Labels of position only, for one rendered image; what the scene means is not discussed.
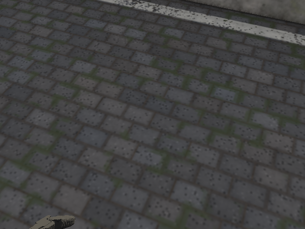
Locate robot left hand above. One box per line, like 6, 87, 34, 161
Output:
30, 215, 75, 229

